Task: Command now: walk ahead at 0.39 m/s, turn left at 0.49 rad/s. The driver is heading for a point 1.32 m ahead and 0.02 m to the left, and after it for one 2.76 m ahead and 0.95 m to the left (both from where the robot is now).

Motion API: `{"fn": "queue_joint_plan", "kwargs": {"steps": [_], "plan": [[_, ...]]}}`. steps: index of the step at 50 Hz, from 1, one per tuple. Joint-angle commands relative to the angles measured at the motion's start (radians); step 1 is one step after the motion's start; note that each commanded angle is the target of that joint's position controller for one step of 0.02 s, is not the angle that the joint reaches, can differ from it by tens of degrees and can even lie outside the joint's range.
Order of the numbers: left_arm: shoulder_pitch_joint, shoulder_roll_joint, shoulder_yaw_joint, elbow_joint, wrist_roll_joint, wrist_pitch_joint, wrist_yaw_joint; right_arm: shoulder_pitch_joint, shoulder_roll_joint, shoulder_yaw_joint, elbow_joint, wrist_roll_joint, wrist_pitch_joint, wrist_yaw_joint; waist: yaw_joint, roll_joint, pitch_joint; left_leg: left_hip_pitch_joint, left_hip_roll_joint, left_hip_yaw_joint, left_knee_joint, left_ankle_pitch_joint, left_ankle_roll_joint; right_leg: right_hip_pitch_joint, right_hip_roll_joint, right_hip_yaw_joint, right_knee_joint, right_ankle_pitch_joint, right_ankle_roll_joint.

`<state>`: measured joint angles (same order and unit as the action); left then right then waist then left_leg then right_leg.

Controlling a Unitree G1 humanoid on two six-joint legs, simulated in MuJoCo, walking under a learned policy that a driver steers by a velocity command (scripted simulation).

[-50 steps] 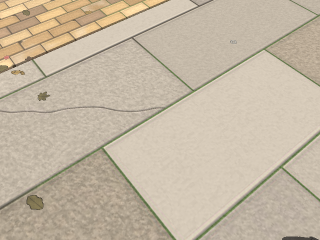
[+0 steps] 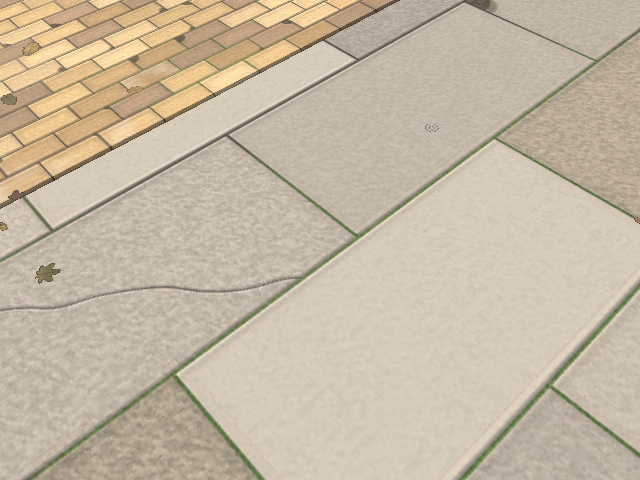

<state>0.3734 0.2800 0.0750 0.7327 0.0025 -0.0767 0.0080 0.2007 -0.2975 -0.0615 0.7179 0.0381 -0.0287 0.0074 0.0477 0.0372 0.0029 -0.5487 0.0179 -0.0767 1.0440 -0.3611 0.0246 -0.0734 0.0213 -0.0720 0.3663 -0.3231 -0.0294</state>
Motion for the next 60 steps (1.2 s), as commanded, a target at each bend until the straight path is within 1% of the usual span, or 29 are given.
{"fn": "queue_joint_plan", "kwargs": {"steps": [1, 4, 7, 9, 11, 12, 13, 14, 15, 16, 17, 18, 20, 24, 29, 34, 37, 39, 40, 41, 42, 43, 44, 45, 46, 50, 54, 57, 60], "plan": [[-0.035, 0.115, 0.027, -0.06, 0.001, -0.013, 0.006, -0.144, -0.031, 0.002, -0.119, -0.003, -0.021, 0.028, 0.024, -0.111, 0.08, -0.307, 0.071, 0.01, -0.034, 0.123, -0.029, 0.148, -0.269, 0.177, -0.203, 0.308, -0.143], [-0.024, 0.156, 0.033, -0.039, -0.007, -0.009, 0.011, -0.218, 0.004, 0.023, -0.157, -0.009, -0.025, 0.052, 0.046, -0.116, 0.087, -0.174, 0.064, 0.077, -0.236, 0.25, -0.044, 0.064, -0.238, 0.047, -0.211, 0.331, -0.125], [0.003, 0.203, 0.044, -0.013, -0.022, -0.004, 0.009, -0.251, -0.026, 0.017, -0.182, -0.007, -0.024, 0.065, 0.04, -0.135, 0.088, -0.055, 0.028, 0.136, -0.35, 0.257, -0.009, 0.055, -0.268, -0.009, -0.193, 0.422, -0.106], [-0.001, 0.225, 0.05, -0.004, -0.028, 0.001, 0.011, -0.213, -0.071, -0.005, -0.187, -0.01, -0.018, 0.066, -0.01, -0.157, 0.044, 0.05, -0.026, 0.172, -0.386, 0.214, 0.042, 0.093, -0.284, -0.059, -0.079, 0.757, -0.08], [-0.011, 0.233, 0.048, -0.008, -0.033, 0.01, 0.018, 0.026, -0.152, -0.055, -0.13, -0.008, -0.006, 0.054, -0.156, -0.148, -0.099, 0.395, -0.106, 0.198, -0.442, 0.234, 0.114, 0.018, -0.256, -0.122, 0.246, 0.972, -0.035], [-0.006, 0.207, 0.035, -0.026, -0.019, 0.004, 0.023, 0.198, -0.207, -0.086, -0.09, -0.004, 0.009, 0.033, -0.238, -0.097, -0.17, 0.679, -0.063, 0.083, -0.442, 0.222, 0.153, -0.205, -0.223, -0.12, 0.521, 0.743, 0.006], [0.109, 0.033, -0.018, -0.074, 0.021, -0.012, 0.008, 0.178, -0.309, -0.088, -0.094, -0.009, 0.004, 0.017, -0.098, 0.217, -0.277, 0.964, 0.245, -0.494, -0.539, 0.037, 0.307, -0.594, -0.061, -0.053, 0.908, -0.249, 0.057], [0.058, 0.118, -0.013, -0.067, -0.021, -0.042, -0.004, 0.212, -0.239, -0.066, -0.124, -0.018, -0.01, 0.019, -0.173, 0.121, -0.442, 0.973, 0.356, -0.807, -0.742, -0.188, 0.373, -0.658, -0.027, 0.172, 1.04, -0.265, 0.05], [-0.057, 0.18, 0.007, -0.094, -0.066, -0.048, -0.005, 0.166, -0.183, -0.051, -0.101, -0.026, -0.025, 0.026, -0.183, 0.054, -0.255, 0.85, 0.328, -0.652, -0.779, -0.168, 0.314, -0.744, -0.07, 0.167, 1.05, -0.163, 0.036], [-0.089, 0.17, -0.001, -0.102, -0.062, -0.052, 0.001, 0.105, -0.158, -0.041, -0.095, -0.022, -0.034, 0.027, -0.141, 0.02, -0.142, 0.682, 0.296, -0.502, -0.784, -0.076, 0.279, -0.725, -0.122, 0.151, 0.976, -0.069, 0.019], [-0.091, 0.163, 0.001, -0.083, -0.038, -0.048, 0.009, 0.038, -0.12, -0.028, -0.095, -0.03, -0.042, 0.027, -0.098, -0.009, -0.083, 0.535, 0.254, -0.384, -0.784, 0.053, 0.249, -0.659, -0.162, 0.148, 0.914, -0.002, 0.018], [-0.052, 0.162, 0.005, -0.067, -0.031, -0.033, 0.007, 0.002, -0.091, -0.019, -0.096, -0.047, -0.051, 0.029, -0.054, 0.024, -0.061, 0.435, 0.216, -0.294, -0.806, 0.16, 0.236, -0.583, -0.19, 0.165, 0.876, 0.049, 0.016], [0.002, 0.133, 0.002, -0.034, -0.031, 0.0, 0.003, -0.018, -0.079, -0.018, -0.076, -0.051, -0.072, 0.03, -0.019, 0.038, -0.052, 0.347, 0.194, -0.192, -0.862, 0.248, 0.236, -0.513, -0.199, 0.16, 0.841, 0.094, 0.028], [-0.083, 0.099, -0.002, -0.046, -0.024, 0.02, 0.007, 0.023, -0.09, -0.023, -0.019, -0.053, -0.094, 0.02, -0.042, 0.001, 0.035, 0.341, 0.163, -0.014, -0.908, 0.406, 0.197, -0.615, -0.17, 0.192, 0.69, 0.255, 0.053], [-0.21, 0.061, -0.014, -0.074, -0.026, -0.002, -0.022, 0.052, -0.112, -0.02, 0.011, -0.047, -0.09, -0.001, -0.098, -0.004, 0.057, 0.425, 0.138, 0.123, -0.931, 0.488, 0.11, -0.593, -0.115, 0.136, 0.38, 0.507, 0.037], [-0.341, 0.036, -0.03, -0.146, -0.026, -0.008, -0.064, 0.138, -0.137, -0.028, 0.062, -0.038, -0.05, -0.017, -0.148, -0.023, 0.094, 0.663, 0.209, 0.159, -0.858, 0.667, 0.099, -0.71, -0.094, 0.082, 0.245, 0.403, 0.001], [-0.332, 0.056, -0.021, -0.177, -0.024, -0.004, -0.083, 0.13, -0.168, -0.034, 0.057, -0.038, -0.019, -0.034, -0.108, 0.019, 0.035, 0.73, 0.223, 0.195, -0.705, 1.078, 0.089, -0.624, -0.023, -0.011, 0.233, 0.237, -0.043], [-0.192, 0.115, 0.008, -0.162, -0.024, 0.006, -0.079, 0.113, -0.196, -0.039, 0.045, -0.041, -0.003, -0.049, -0.018, 0.065, -0.067, 0.707, 0.22, 0.213, -0.476, 1.329, 0.082, -0.416, 0.042, -0.042, 0.241, 0.149, -0.094], [-0.037, 0.168, 0.036, -0.134, -0.025, 0.007, -0.065, 0.084, -0.197, -0.037, 0.033, -0.036, -0.004, -0.052, 0.075, 0.041, -0.145, 0.593, 0.19, 0.237, -0.261, 1.246, 0.061, -0.17, 0.055, -0.011, 0.151, 0.224, -0.138], [0.095, 0.248, 0.058, -0.113, -0.024, 0.02, -0.043, 0.107, -0.139, -0.013, 0.009, -0.057, -0.022, -0.05, 0.111, -0.094, -0.255, 0.33, 0.119, 0.243, 0.051, 0.758, 0.032, 0.157, -0.122, 0.251, 0.152, 0.29, -0.21], [0.055, 0.289, 0.063, -0.135, -0.025, 0.012, -0.04, 0.188, -0.037, 0.021, -0.03, -0.062, -0.056, -0.022, 0.01, -0.312, -0.364, -0.114, -0.12, 0.101, 0.42, -0.188, -0.035, 0.494, -0.366, 0.843, 0.057, 0.197, -0.437], [0.075, 0.203, 0.043, -0.136, -0.02, 0.012, -0.038, 0.097, -0.14, 0.002, -0.039, -0.035, -0.096, 0.003, 0.086, -0.154, -0.39, -0.224, -0.058, -0.075, 0.453, -0.16, -0.01, 0.509, -0.347, 0.845, -0.019, 0.113, -0.401], [0.032, 0.169, 0.032, -0.14, -0.015, 0.01, -0.034, 0.009, -0.152, 0.0, -0.08, 0.0, -0.113, 0.013, 0.073, -0.095, -0.238, -0.261, -0.01, -0.068, 0.388, -0.083, 0.001, 0.383, -0.312, 0.685, -0.038, 0.134, -0.351], [-0.033, 0.159, 0.028, -0.145, -0.018, 0.008, -0.036, -0.012, -0.127, 0.008, -0.09, -0.014, -0.12, 0.011, 0.015, 0.019, -0.119, -0.239, 0.027, -0.044, 0.273, -0.034, 0.001, 0.211, -0.265, 0.583, -0.063, 0.238, -0.317], [-0.09, 0.128, 0.019, -0.156, -0.019, 0.006, -0.034, -0.009, -0.133, 0.001, -0.083, -0.038, -0.113, 0.006, -0.02, 0.031, -0.071, -0.19, 0.059, -0.034, 0.178, -0.002, -0.012, 0.107, -0.226, 0.508, -0.08, 0.328, -0.297], [-0.138, 0.148, 0.021, -0.155, -0.014, 0.005, -0.015, 0.031, -0.097, 0.009, -0.082, -0.057, -0.073, -0.002, -0.077, -0.051, -0.012, -0.068, 0.074, 0.016, -0.009, 0.059, -0.094, -0.151, -0.161, 0.384, -0.142, 0.482, -0.295], [-0.096, 0.186, 0.034, -0.124, -0.025, 0.021, 0.005, -0.129, -0.049, 0.033, -0.118, -0.054, -0.072, -0.002, -0.009, -0.103, -0.005, 0.062, 0.012, 0.054, -0.354, 0.358, -0.121, -0.262, -0.069, 0.286, -0.11, 0.354, -0.213], [-0.041, 0.189, 0.037, -0.1, -0.032, 0.032, 0.006, -0.182, -0.082, 0.02, -0.134, -0.033, -0.081, 0.006, 0.017, -0.132, -0.026, 0.114, -0.019, 0.02, -0.475, 0.419, -0.11, -0.206, -0.098, 0.366, -0.058, 0.228, -0.18], [-0.052, 0.175, 0.036, -0.1, -0.03, 0.035, 0.008, -0.138, -0.129, -0.008, -0.128, -0.025, -0.093, 0.009, -0.024, -0.168, -0.033, 0.17, -0.009, -0.011, -0.525, 0.324, -0.063, -0.134, -0.143, 0.469, 0.036, 0.153, -0.145]]}}
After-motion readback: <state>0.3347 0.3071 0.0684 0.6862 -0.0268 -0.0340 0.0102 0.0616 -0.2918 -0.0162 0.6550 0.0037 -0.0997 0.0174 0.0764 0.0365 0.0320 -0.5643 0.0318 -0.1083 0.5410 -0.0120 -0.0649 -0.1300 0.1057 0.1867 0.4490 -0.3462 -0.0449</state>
